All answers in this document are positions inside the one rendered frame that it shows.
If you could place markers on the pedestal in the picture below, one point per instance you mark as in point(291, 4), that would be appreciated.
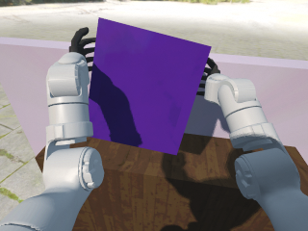
point(195, 190)

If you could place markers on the robot left upper arm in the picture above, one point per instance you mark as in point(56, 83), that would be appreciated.
point(69, 176)

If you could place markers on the carton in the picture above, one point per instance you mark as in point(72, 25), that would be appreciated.
point(143, 85)

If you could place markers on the robot right upper arm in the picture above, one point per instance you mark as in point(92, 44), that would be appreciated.
point(269, 177)

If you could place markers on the robot right hand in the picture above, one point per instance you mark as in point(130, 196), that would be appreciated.
point(212, 70)

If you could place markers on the right robot forearm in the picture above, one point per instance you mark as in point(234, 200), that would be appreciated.
point(247, 123)

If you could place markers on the robot left hand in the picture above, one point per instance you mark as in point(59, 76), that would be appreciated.
point(78, 44)

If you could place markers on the left robot forearm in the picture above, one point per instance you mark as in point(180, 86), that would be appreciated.
point(68, 103)

